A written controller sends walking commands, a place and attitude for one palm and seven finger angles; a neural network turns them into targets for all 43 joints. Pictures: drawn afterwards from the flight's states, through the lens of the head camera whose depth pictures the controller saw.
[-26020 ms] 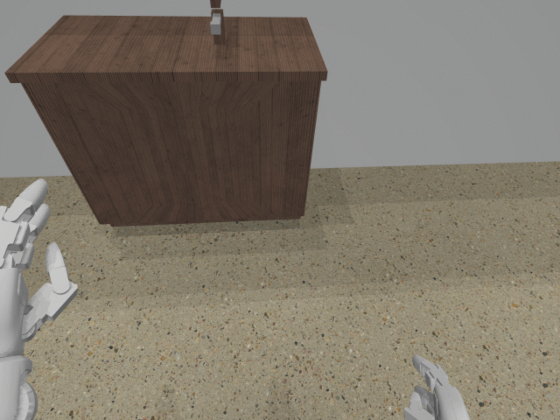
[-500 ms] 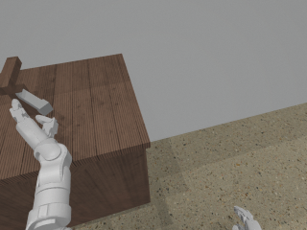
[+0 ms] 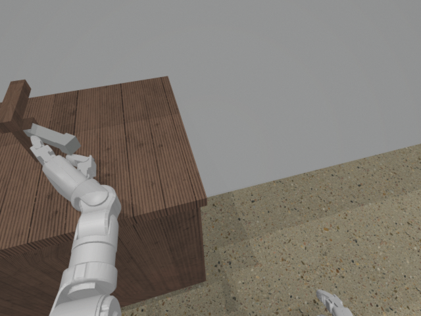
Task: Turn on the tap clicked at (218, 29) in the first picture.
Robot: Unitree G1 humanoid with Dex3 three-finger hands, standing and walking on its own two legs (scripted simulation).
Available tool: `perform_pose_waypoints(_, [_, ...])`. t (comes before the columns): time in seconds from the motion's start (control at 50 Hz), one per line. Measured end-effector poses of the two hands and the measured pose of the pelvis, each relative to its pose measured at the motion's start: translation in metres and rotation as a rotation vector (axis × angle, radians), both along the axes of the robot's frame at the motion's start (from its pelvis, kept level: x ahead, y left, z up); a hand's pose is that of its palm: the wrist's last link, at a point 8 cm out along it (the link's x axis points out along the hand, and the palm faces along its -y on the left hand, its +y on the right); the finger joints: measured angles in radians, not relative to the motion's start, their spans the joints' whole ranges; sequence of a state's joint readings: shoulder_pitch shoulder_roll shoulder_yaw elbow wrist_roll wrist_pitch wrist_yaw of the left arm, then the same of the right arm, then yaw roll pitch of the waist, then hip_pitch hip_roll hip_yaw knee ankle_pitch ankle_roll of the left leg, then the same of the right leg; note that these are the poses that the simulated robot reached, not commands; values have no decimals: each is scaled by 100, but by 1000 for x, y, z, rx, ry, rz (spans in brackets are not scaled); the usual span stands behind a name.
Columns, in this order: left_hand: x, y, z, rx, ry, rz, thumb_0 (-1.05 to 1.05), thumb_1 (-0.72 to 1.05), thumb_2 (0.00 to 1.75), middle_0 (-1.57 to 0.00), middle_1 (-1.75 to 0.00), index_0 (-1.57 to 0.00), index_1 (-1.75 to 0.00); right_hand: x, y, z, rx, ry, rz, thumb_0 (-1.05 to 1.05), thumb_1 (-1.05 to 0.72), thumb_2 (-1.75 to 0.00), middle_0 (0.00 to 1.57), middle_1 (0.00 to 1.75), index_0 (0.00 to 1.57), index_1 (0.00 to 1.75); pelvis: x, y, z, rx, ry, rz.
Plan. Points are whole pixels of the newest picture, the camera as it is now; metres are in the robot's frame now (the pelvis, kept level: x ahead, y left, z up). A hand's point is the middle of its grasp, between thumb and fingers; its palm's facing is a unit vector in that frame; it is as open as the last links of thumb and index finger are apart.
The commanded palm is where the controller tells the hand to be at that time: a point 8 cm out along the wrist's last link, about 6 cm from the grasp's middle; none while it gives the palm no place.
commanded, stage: push the lever round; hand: left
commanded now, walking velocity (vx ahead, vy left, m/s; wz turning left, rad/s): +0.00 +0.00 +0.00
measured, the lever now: (68, 144) +0.39 +0.31 +0.12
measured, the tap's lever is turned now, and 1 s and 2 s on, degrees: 50 75 86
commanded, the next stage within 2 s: lift the hand up off the lever in 0.94 s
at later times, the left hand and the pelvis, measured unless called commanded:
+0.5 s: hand (98, 152) +0.39 +0.26 +0.09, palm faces +0.87 -0.48 -0.08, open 8.2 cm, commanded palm +0.35 +0.28 +0.10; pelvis +0.00 -0.01 +0.00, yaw +0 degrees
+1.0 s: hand (102, 147) +0.41 +0.26 +0.09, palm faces +0.87 -0.48 -0.06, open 8.3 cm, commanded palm +0.37 +0.28 +0.10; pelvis -0.02 -0.01 -0.01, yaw +0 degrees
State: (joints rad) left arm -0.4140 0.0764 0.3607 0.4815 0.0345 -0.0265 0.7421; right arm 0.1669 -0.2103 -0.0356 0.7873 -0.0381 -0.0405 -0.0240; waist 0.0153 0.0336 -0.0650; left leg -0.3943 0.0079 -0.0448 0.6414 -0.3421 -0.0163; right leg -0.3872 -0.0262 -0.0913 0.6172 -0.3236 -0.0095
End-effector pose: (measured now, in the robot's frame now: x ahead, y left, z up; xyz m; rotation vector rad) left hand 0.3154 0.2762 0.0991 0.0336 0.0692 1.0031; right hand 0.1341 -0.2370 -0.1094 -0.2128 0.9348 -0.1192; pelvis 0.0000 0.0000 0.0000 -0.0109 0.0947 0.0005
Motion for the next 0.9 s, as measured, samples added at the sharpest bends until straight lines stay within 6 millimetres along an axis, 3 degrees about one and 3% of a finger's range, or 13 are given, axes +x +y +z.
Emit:
perform_pose_waypoints(0.28, [16, -6, 0, -3, 27, 63, 3, 91, 91, -15, -15, -7, -14, -6, -5, -5, 4, 32, 6, 0, -90, -90, 20, 30, 20, 30, -2, -7, -1, 2, 21, 5])
perform_pose_waypoints(0.62, [24, -8, -2, 2, 17, 66, 2, 90, 90, -15, -15, -5, -13, -44, -31, -10, -25, 106, -57, 0, -91, -90, 20, 30, 20, 30, -7, -15, -3, 4, 27, 0])
perform_pose_waypoints(0.9, [31, -10, -2, -4, 8, 63, 1, 90, 90, -15, -15, -5, -13, -64, -30, -14, -20, 134, -68, 0, -91, -90, 20, 30, 20, 30, -15, -14, -5, 2, 39, -2])
